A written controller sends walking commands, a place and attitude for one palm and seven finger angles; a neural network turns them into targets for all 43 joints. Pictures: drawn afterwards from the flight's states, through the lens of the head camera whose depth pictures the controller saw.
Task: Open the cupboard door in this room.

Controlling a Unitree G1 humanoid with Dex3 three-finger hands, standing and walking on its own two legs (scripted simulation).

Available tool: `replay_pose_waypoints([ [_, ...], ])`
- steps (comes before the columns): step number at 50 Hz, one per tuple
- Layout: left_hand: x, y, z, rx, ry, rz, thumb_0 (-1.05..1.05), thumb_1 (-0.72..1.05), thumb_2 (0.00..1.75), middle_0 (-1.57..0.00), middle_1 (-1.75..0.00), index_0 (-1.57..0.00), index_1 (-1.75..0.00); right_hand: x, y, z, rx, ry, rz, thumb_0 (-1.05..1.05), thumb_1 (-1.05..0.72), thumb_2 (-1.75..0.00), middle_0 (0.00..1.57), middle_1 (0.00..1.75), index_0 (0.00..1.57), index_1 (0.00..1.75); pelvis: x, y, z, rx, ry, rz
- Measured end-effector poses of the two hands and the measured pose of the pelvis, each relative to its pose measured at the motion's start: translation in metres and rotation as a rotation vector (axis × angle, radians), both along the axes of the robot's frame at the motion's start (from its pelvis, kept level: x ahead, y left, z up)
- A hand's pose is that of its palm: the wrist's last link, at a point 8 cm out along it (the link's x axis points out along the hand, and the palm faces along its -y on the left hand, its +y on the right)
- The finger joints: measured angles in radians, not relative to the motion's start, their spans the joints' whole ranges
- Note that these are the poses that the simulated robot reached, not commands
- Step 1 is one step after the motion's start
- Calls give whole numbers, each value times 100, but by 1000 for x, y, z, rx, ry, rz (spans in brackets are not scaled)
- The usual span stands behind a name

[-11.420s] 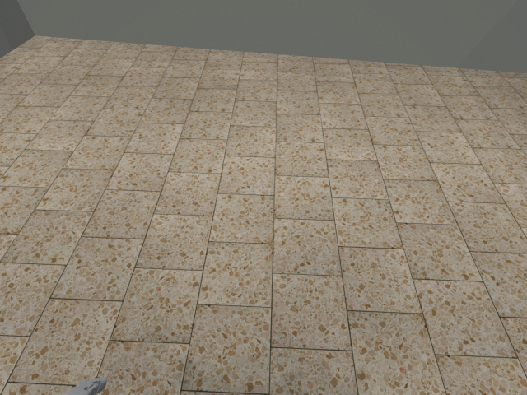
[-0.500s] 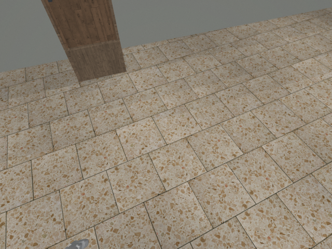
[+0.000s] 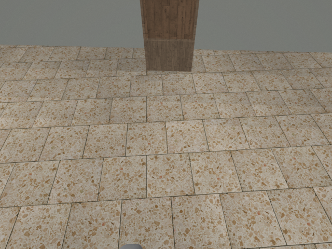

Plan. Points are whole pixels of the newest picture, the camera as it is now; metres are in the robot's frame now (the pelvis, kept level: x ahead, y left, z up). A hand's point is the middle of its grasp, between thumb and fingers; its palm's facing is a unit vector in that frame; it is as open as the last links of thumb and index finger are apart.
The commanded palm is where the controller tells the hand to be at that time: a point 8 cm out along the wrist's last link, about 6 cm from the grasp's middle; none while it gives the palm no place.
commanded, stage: turn or walk to find it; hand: left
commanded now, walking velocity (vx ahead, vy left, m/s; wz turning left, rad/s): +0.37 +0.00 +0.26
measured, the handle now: out of the picture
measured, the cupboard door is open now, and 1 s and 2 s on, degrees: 0 0 0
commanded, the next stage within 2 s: stand and wait in 1.00 s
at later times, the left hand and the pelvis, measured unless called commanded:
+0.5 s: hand (83, 234) +0.17 +0.26 -0.17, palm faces +0.17 -0.96 -0.21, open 7.4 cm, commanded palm none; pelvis +0.10 +0.05 +0.00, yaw +11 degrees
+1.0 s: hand out of the picture +0.09 +0.27 -0.18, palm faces +0.45 -0.86 -0.23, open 7.4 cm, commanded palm none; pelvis +0.13 +0.06 -0.01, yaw +26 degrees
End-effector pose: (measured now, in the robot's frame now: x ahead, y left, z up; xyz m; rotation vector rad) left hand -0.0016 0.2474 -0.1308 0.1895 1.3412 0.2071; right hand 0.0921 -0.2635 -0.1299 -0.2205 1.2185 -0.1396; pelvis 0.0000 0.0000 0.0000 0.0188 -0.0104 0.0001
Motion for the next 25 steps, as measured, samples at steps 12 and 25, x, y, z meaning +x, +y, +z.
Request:
replay_pose_waypoints([
  [12,-22,63,-14,-40,123,129,1,91,90,-20,-30,-20,-30,53,86,14,-6,-82,123,1,-91,-90,20,30,20,30,39,53,1,-41,-18,82],
  [25,152,54,-5,-31,-181,92,0,91,90,-20,-30,-20,-30,4,78,-9,1,229,32,1,-91,-90,21,30,21,30,96,51,-3,-13,-18,185],
])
